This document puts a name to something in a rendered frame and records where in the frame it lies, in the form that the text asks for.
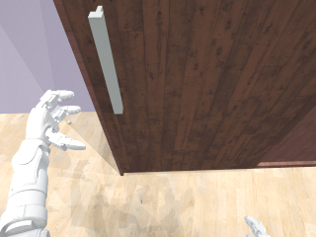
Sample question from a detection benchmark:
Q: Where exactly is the wardrobe door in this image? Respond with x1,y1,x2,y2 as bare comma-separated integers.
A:
261,106,316,163
62,0,316,173

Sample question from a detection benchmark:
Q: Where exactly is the robot left forearm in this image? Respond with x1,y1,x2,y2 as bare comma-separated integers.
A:
0,138,51,237

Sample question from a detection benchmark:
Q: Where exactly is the left robot hand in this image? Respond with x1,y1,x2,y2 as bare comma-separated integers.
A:
26,90,86,151

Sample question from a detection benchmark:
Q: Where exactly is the handle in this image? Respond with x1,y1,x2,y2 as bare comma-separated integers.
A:
88,6,123,115

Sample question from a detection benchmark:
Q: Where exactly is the right robot hand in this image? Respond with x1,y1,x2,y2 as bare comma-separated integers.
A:
244,215,271,237

